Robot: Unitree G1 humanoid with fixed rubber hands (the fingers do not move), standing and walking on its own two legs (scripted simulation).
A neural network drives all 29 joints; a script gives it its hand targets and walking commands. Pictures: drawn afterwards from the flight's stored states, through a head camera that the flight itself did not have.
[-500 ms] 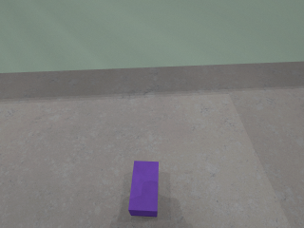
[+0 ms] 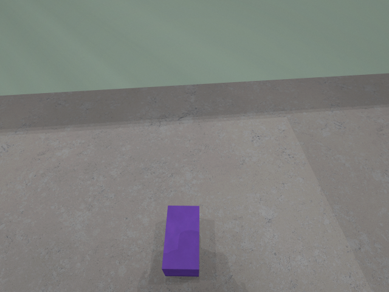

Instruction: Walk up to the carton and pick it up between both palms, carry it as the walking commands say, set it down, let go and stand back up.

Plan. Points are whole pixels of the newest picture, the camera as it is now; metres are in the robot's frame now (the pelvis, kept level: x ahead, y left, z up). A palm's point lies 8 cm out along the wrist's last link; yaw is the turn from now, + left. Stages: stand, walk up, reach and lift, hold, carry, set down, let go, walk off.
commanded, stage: walk up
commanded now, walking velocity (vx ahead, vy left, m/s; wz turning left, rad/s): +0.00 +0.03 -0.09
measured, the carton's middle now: (182, 239) +0.44 +0.07 -0.70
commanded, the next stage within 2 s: none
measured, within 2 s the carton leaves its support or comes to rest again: neither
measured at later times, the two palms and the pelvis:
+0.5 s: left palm out of the picture +0.04 +0.24 -0.13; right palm out of the picture +0.00 -0.23 -0.14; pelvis +0.00 +0.01 +0.00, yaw +0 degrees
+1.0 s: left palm out of the picture +0.04 +0.28 -0.13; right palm out of the picture -0.01 -0.21 -0.13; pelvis +0.00 +0.03 +0.01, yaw -4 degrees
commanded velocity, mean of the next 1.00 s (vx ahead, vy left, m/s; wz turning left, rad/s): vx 0.00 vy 0.04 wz -0.05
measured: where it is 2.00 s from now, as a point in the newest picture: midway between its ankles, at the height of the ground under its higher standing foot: outside the picture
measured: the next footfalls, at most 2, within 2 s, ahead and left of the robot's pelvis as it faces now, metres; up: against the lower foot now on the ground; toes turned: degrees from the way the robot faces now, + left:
left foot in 1.52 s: +0.07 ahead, +0.24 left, +0.00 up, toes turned -9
right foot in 1.84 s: +0.04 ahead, +0.01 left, +0.00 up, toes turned +0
